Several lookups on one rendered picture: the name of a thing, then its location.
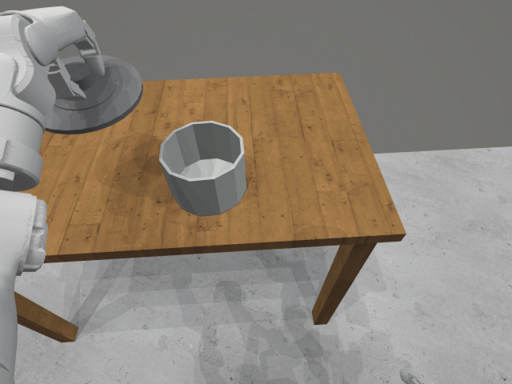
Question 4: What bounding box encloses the pot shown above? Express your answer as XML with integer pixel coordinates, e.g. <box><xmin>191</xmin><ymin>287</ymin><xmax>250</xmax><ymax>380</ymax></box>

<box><xmin>159</xmin><ymin>121</ymin><xmax>246</xmax><ymax>216</ymax></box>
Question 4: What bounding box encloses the robot left upper arm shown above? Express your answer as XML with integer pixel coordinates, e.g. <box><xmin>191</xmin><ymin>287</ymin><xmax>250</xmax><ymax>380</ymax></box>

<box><xmin>0</xmin><ymin>190</ymin><xmax>48</xmax><ymax>384</ymax></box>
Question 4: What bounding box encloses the left robot hand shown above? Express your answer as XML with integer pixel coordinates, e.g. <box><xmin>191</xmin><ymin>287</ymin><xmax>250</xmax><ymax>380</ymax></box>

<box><xmin>22</xmin><ymin>6</ymin><xmax>105</xmax><ymax>101</ymax></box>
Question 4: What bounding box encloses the robot left forearm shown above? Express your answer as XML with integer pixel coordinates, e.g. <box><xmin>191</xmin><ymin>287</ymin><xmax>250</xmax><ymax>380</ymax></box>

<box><xmin>0</xmin><ymin>10</ymin><xmax>58</xmax><ymax>192</ymax></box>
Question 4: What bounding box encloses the knob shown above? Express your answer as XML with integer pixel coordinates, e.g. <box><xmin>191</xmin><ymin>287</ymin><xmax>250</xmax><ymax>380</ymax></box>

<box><xmin>64</xmin><ymin>62</ymin><xmax>95</xmax><ymax>91</ymax></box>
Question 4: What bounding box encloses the table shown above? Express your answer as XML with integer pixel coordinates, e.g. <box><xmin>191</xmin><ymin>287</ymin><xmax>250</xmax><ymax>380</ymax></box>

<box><xmin>14</xmin><ymin>73</ymin><xmax>406</xmax><ymax>342</ymax></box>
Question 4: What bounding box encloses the lid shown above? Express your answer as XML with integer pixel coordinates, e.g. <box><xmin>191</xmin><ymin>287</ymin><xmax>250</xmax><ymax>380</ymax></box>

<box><xmin>45</xmin><ymin>55</ymin><xmax>143</xmax><ymax>134</ymax></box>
